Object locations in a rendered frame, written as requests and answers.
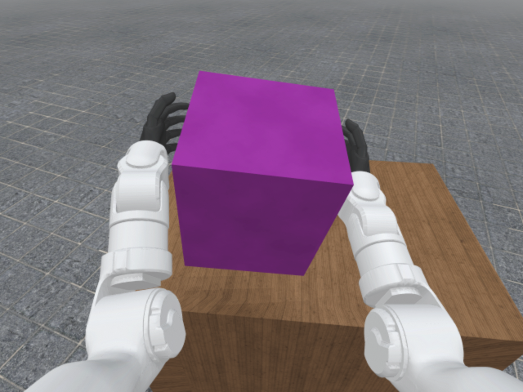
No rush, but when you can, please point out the robot left upper arm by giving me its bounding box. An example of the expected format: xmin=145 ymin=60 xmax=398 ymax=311
xmin=24 ymin=287 xmax=186 ymax=392

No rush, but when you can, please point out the robot right upper arm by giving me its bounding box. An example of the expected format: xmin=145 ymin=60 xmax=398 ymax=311
xmin=364 ymin=304 xmax=523 ymax=392

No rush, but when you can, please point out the right robot hand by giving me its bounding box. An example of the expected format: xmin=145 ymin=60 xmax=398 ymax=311
xmin=342 ymin=119 xmax=370 ymax=173

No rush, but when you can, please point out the pedestal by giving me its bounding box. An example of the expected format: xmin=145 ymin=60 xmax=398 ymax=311
xmin=136 ymin=160 xmax=523 ymax=392

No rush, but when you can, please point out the left robot hand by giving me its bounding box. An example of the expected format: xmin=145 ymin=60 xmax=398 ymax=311
xmin=140 ymin=92 xmax=189 ymax=154

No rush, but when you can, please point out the robot left forearm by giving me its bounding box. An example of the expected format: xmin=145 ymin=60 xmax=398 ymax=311
xmin=85 ymin=140 xmax=172 ymax=355

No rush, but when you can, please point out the carton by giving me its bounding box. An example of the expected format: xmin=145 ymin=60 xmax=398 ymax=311
xmin=172 ymin=71 xmax=354 ymax=276

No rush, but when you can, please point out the robot right forearm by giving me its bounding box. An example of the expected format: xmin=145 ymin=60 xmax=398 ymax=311
xmin=338 ymin=171 xmax=463 ymax=348

